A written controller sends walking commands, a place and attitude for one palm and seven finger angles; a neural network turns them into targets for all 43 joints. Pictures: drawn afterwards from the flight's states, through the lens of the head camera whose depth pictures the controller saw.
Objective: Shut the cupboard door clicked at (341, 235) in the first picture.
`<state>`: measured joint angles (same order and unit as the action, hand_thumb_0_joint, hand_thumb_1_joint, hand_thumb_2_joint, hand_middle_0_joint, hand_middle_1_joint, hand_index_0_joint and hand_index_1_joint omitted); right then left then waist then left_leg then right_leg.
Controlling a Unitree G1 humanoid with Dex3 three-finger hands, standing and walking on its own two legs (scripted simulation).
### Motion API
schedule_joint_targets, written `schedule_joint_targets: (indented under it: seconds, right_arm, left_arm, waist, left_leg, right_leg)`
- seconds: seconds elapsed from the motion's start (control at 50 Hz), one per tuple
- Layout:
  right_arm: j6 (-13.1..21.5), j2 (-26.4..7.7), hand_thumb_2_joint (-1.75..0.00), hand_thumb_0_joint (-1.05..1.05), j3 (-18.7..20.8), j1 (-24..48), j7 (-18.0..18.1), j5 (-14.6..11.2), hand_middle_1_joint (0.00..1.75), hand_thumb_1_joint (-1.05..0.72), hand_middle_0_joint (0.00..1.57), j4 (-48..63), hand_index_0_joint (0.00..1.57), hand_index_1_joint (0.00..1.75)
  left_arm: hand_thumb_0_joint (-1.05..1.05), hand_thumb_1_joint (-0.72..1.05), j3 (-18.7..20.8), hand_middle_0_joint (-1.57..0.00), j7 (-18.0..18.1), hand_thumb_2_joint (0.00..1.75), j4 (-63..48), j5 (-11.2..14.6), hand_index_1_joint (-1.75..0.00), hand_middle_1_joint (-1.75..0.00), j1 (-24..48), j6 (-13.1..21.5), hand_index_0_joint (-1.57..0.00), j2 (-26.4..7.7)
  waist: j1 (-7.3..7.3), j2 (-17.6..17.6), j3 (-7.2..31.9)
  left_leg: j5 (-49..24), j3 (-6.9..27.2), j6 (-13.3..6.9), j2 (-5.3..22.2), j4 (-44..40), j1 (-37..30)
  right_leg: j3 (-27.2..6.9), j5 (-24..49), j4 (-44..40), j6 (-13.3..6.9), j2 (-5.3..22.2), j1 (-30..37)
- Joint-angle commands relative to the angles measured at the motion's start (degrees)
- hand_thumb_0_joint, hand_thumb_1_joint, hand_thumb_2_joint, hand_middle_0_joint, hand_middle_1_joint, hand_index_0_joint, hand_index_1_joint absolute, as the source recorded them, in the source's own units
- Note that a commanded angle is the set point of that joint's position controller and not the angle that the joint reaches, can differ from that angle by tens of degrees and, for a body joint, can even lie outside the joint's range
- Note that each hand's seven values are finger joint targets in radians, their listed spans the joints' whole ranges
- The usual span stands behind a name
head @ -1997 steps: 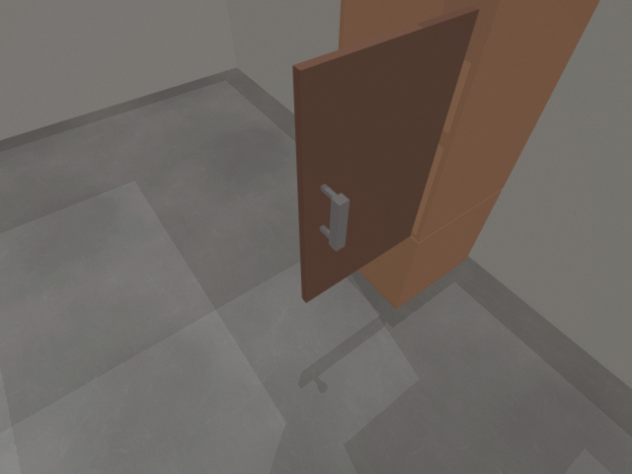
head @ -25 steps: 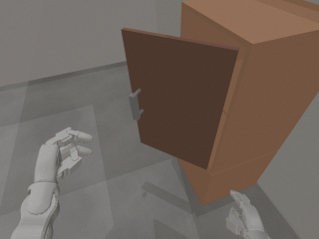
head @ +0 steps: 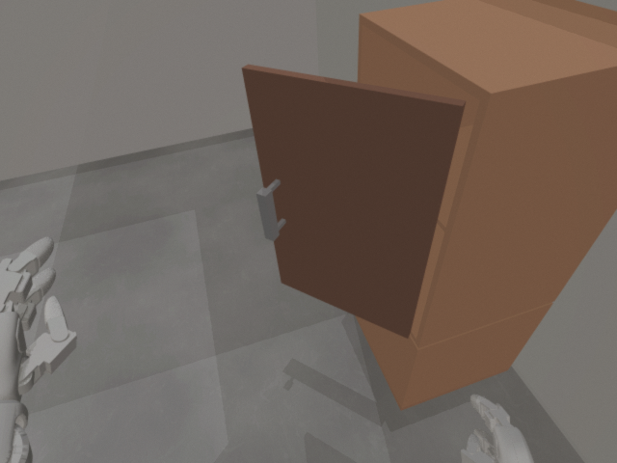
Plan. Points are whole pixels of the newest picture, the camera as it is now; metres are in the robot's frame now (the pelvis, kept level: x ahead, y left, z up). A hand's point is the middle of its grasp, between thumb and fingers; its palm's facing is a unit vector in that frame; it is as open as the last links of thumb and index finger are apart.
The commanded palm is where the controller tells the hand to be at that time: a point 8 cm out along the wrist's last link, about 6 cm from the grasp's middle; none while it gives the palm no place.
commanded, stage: draw the hand back to the body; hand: left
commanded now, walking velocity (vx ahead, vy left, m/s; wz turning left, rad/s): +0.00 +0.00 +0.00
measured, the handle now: (273, 209) +0.61 +0.17 -0.04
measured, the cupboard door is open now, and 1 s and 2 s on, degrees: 42 42 42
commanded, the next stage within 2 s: step back with the hand held close in 0.16 s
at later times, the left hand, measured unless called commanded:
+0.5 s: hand (71, 329) +0.19 +0.27 +0.16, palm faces +0.38 -0.78 -0.51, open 7.4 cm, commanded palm +0.14 +0.31 +0.18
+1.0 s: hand out of the picture +0.10 +0.31 +0.16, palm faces +0.44 -0.75 -0.50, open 7.4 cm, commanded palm +0.04 +0.33 +0.18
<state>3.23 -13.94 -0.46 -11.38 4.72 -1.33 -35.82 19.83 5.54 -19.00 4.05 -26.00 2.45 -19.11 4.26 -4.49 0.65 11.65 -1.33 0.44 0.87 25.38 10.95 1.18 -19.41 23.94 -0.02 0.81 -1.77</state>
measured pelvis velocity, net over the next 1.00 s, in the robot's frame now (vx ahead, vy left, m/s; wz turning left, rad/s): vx -0.09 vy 0.03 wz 0.02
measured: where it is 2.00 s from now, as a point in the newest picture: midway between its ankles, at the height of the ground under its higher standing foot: outside the picture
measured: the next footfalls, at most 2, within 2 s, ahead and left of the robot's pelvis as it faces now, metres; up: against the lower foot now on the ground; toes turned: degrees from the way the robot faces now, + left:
left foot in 1.54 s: -0.08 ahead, +0.15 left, +0.00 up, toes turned +5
right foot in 1.86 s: -0.33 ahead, +0.00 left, +0.00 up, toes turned -3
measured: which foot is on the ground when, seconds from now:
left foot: down 0.00-1.00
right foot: down 0.00-1.00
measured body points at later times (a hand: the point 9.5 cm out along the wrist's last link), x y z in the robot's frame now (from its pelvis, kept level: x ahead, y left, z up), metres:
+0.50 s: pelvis -0.01 +0.01 +0.00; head +0.00 -0.02 +0.45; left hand +0.17 +0.31 +0.18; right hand +0.18 -0.23 -0.10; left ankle +0.02 +0.13 -0.74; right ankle -0.07 -0.11 -0.74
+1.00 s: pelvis -0.09 +0.03 -0.01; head -0.08 +0.04 +0.44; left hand +0.07 +0.35 +0.18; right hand +0.09 -0.20 -0.09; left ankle +0.02 +0.13 -0.74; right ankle -0.07 -0.11 -0.74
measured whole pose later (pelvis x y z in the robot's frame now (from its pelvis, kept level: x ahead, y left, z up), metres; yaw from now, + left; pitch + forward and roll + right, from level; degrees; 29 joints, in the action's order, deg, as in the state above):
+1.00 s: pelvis -0.09 +0.03 -0.01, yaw +1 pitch +0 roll -3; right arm 2.7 -12.5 -0.4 -11.6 5.0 -0.9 -31.9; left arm 25.9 7.1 -26.7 2.7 -30.7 12.6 -24.7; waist 0.7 -2.4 -1.5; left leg 9.1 -0.2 -2.3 1.3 33.3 26.2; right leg 1.9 -15.0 31.8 1.8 0.2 -16.4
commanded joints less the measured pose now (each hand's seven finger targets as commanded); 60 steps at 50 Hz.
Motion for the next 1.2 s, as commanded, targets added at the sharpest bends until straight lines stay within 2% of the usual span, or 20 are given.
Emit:
schedule_joint_targets:
  seconds: [0.0, 0.04, 0.26, 0.28, 0.32, 0.4, 0.46, 0.5, 0.62, 0.7, 0.74, 0.82, 0.84, 0.86, 0.94, 0.96, 1.04, 1.06, 1.12, 1.18]
  right_arm:
    - [4.3, -4.2, -0.9, 0.0, 1.1, 9.0, 0.8, 0.2, 0.3, -0.9, 0.2, 10.2, 0.2, 0.3]
    - [4.5, -4.3, -0.9, 0.0, 1.2, 8.9, 0.7, 0.3, 0.3, -0.9, 0.2, 9.9, 0.2, 0.3]
    - [3.8, -4.1, -0.9, 0.0, 1.4, 8.5, 0.4, 0.1, 0.3, -0.9, 0.2, 10.5, 0.2, 0.3]
    - [2.4, -5.4, -0.9, 0.0, 1.7, 8.2, 0.3, 0.2, 0.3, -0.9, 0.2, 10.8, 0.2, 0.3]
    - [0.9, -4.8, -0.9, 0.0, 2.0, 8.6, 0.4, 0.5, 0.3, -0.9, 0.2, 9.9, 0.2, 0.3]
    - [-1.0, -5.3, -0.9, 0.0, 2.7, 7.7, 0.8, 0.3, 0.3, -0.9, 0.2, 11.5, 0.2, 0.3]
    - [-2.5, -5.3, -0.9, 0.0, 2.7, 7.6, 1.0, 0.2, 0.3, -0.9, 0.2, 12.5, 0.2, 0.3]
    - [-3.3, -5.6, -0.9, 0.0, 3.0, 7.4, 1.2, 0.0, 0.3, -0.9, 0.2, 13.0, 0.2, 0.3]
    - [-3.7, -6.2, -0.9, 0.0, 3.1, 7.2, 1.5, -0.2, 0.3, -0.9, 0.2, 13.7, 0.2, 0.3]
    - [-2.5, -6.8, -0.9, 0.0, 2.9, 7.2, 1.6, -0.1, 0.3, -0.9, 0.2, 13.9, 0.2, 0.3]
    - [-1.6, -7.6, -0.9, 0.0, 3.2, 7.6, 1.8, 0.2, 0.3, -0.9, 0.2, 13.9, 0.2, 0.3]
    - [0.3, -7.7, -0.9, 0.0, 3.1, 6.5, 1.5, 0.2, 0.3, -0.9, 0.2, 13.9, 0.2, 0.3]
    - [1.0, -8.2, -0.9, 0.0, 3.4, 6.7, 1.5, 0.5, 0.3, -0.9, 0.2, 13.6, 0.2, 0.3]
    - [1.4, -7.4, -0.9, 0.0, 3.1, 6.1, 1.4, 0.4, 0.3, -0.9, 0.2, 13.5, 0.2, 0.3]
    - [3.2, -7.7, -0.9, 0.0, 3.5, 4.9, 1.1, 0.8, 0.3, -0.9, 0.2, 12.4, 0.2, 0.3]
    - [3.4, -6.7, -0.9, 0.0, 3.2, 4.5, 0.9, 0.7, 0.3, -0.9, 0.2, 12.3, 0.2, 0.3]
    - [4.3, -6.1, -0.9, 0.0, 3.2, 2.9, 0.9, 1.8, 0.3, -0.9, 0.2, 9.2, 0.2, 0.3]
    - [4.3, -5.2, -0.9, 0.0, 2.8, 3.0, 1.0, 1.7, 0.3, -0.9, 0.2, 8.8, 0.2, 0.3]
    - [4.3, -5.5, -0.9, 0.0, 2.6, 3.5, 1.4, 1.5, 0.3, -0.9, 0.2, 8.5, 0.2, 0.3]
    - [4.7, -6.5, -0.9, 0.0, 2.5, 5.0, 1.6, 1.2, 0.3, -0.9, 0.2, 9.6, 0.2, 0.3]
  left_arm:
    - [0.0, 0.9, 7.5, -0.2, 1.5, 0.9, -14.3, 0.2, -0.3, -0.3, 6.2, 5.0, -0.2, -13.4]
    - [0.0, 0.9, 9.0, -0.2, 1.6, 0.9, -15.1, 0.1, -0.3, -0.3, 5.5, 5.2, -0.2, -14.9]
    - [0.0, 0.9, 7.0, -0.2, 0.4, 0.9, -12.5, 0.8, -0.3, -0.3, 3.9, 5.0, -0.2, -11.8]
    - [0.0, 0.9, 11.7, -0.2, 0.7, 0.9, -14.4, 0.3, -0.3, -0.3, 7.6, 7.1, -0.2, -17.7]
    - [0.0, 0.9, 9.0, -0.2, 0.4, 0.9, -11.3, 0.1, -0.3, -0.3, 3.7, 8.1, -0.2, -15.0]
    - [0.0, 0.9, 10.2, -0.2, 0.8, 0.9, -15.3, 0.2, -0.3, -0.3, -0.2, 9.0, -0.2, -15.6]
    - [0.0, 0.9, 11.4, -0.2, 1.1, 0.9, -15.1, 0.8, -0.3, -0.3, -3.2, 8.3, -0.2, -16.5]
    - [0.0, 0.9, 11.6, -0.2, 1.4, 0.9, -14.9, 1.0, -0.3, -0.3, -3.2, 8.0, -0.2, -16.8]
    - [0.0, 0.9, 11.2, -0.2, 2.2, 0.9, -15.5, 1.2, -0.3, -0.3, -4.7, 8.1, -0.2, -16.8]
    - [0.0, 0.9, 11.5, -0.2, 2.7, 0.9, -17.7, 0.9, -0.3, -0.3, -3.9, 9.7, -0.2, -17.1]
    - [0.0, 0.9, 13.7, -0.2, 2.9, 0.9, -18.1, 0.3, -0.3, -0.3, -4.0, 10.7, -0.2, -18.8]
    - [0.0, 0.9, 13.0, -0.2, 3.0, 0.9, -18.3, -0.5, -0.3, -0.3, -3.4, 12.6, -0.2, -16.0]
    - [0.0, 0.9, 15.0, -0.2, 3.0, 0.9, -18.6, -0.9, -0.3, -0.3, -3.3, 13.2, -0.2, -17.9]
    - [0.0, 0.9, 13.0, -0.2, 2.8, 0.9, -18.4, -0.8, -0.3, -0.3, -3.7, 13.5, -0.2, -15.3]
    - [0.0, 0.9, 14.1, -0.2, 3.1, 0.9, -19.6, -1.1, -0.3, -0.3, -2.6, 14.3, -0.2, -16.7]
    - [0.0, 0.9, 11.7, -0.2, 3.0, 0.9, -20.0, -0.9, -0.3, -0.3, -2.0, 14.4, -0.2, -14.4]
    - [0.0, 0.9, 11.9, -0.2, 4.4, 0.9, -20.5, -0.6, -0.3, -0.3, 0.4, 14.5, -0.2, -17.0]
    - [0.0, 0.9, 9.8, -0.2, 4.5, 0.9, -20.4, -0.7, -0.3, -0.3, 1.3, 14.6, -0.2, -15.3]
    - [0.0, 0.9, 10.3, -0.2, 5.2, 0.9, -19.6, -0.7, -0.3, -0.3, 3.5, 14.9, -0.2, -16.7]
    - [0.0, 0.9, 11.7, -0.2, 4.8, 0.9, -19.6, -0.7, -0.3, -0.3, 1.8, 15.6, -0.2, -16.5]
  waist:
    - [-0.3, 1.6, 3.9]
    - [-0.06, 0.7, 4.3]
    - [-0.74, 2.8, 2.7]
    - [-2.91, 4.3, 0.0]
    - [-3.28, 7.6, 1.7]
    - [-3.38, 0.6, 9.0]
    - [-3.36, 2.8, 10.0]
    - [-3.5, 4.6, 9.6]
    - [-3.55, 2.5, 8.6]
    - [-3.76, -0.8, 6.9]
    - [-3.52, -2.9, 6.0]
    - [-3.62, -6.2, 4.2]
    - [-3.33, -6.7, 4.7]
    - [-3.61, -6.2, 4.5]
    - [-3.75, -3.3, 4.5]
    - [-4.11, -1.4, 3.9]
    - [-4.96, 5.6, 3.3]
    - [-5.28, 6.2, 2.6]
    - [-5.43, 5.3, 1.5]
    - [-4.79, -3.2, 1.4]
  left_leg:
    - [-10.7, -1.1, -2.9, -0.8, -1.3, -9.2]
    - [-11.9, -1.3, -2.6, -0.9, -0.9, -9.1]
    - [-11.5, -1.8, -2.7, -0.3, -1.6, -9.2]
    - [-9.8, -1.5, -3.4, 0.9, 3.1, -5.8]
    - [-9.7, -1.3, -3.2, 0.2, 5.7, -3.8]
    - [-22.7, -1.2, -3.1, 1.3, 3.9, -6.5]
    - [-28.0, -0.3, -2.9, 2.2, 3.7, -6.4]
    - [-26.2, -0.2, -2.7, 2.5, 3.2, -5.6]
    - [-18.7, 1.0, -2.6, 3.3, -0.4, -1.9]
    - [-3.8, 3.5, -3.1, 4.2, -5.1, 5.2]
    - [6.8, 5.2, -4.1, 4.9, -8.3, 11.4]
    - [23.0, 8.8, -5.6, 7.0, -12.5, 25.1]
    - [25.5, 9.5, -5.9, 7.5, -13.0, 27.0]
    - [25.6, 9.3, -5.9, 7.5, -12.4, 28.0]
    - [26.4, 7.4, -4.7, 6.1, -7.7, 26.2]
    - [24.3, 5.8, -3.8, 4.7, -4.9, 23.7]
    - [13.1, 1.4, -0.8, 0.3, 7.1, 7.5]
    - [11.0, 1.0, -0.6, 0.2, 8.8, 6.0]
    - [11.4, 2.6, -0.8, 0.9, 6.1, 6.4]
    - [23.1, 9.5, -2.9, 5.9, -7.1, 18.2]
  right_leg:
    - [0.6, 17.8, -4.7, 0.4, -0.6, -9.1]
    - [0.5, 19.4, -5.0, 0.3, -0.7, -8.5]
    - [0.6, 19.4, -5.3, 0.9, -0.7, -9.2]
    - [-2.0, 23.7, -8.1, 1.4, 2.8, -14.2]
    - [-2.6, 31.0, -6.8, 1.7, 4.9, -13.3]
    - [-0.5, 35.6, -1.1, 1.5, 3.6, -9.2]
    - [0.2, 35.1, 0.0, 1.6, 2.5, -8.9]
    - [0.0, 32.7, -0.4, 1.6, 2.3, -9.7]
    - [0.1, 22.2, -0.4, 1.6, 1.0, -10.5]
    - [0.1, 13.1, 0.8, 1.5, -0.6, -8.2]
    - [0.1, 11.2, 2.5, 1.7, -2.1, -4.4]
    - [0.2, 8.2, 8.8, 1.8, -3.7, 2.5]
    - [0.2, 7.6, 9.9, 1.9, -4.3, 4.0]
    - [0.2, 7.3, 10.6, 1.7, -3.8, 3.7]
    - [-2.1, 1.0, 7.5, 0.6, -2.8, -1.5]
    - [-3.0, -1.7, 5.0, -0.2, -1.3, -5.8]
    - [-9.5, -10.2, -6.2, -2.9, 4.7, -24.6]
    - [-9.4, -9.2, -6.8, -3.1, 5.9, -26.9]
    - [-6.4, -8.8, -5.2, -1.7, 4.0, -27.8]
    - [-2.0, -9.9, 3.6, 0.4, -2.1, -16.7]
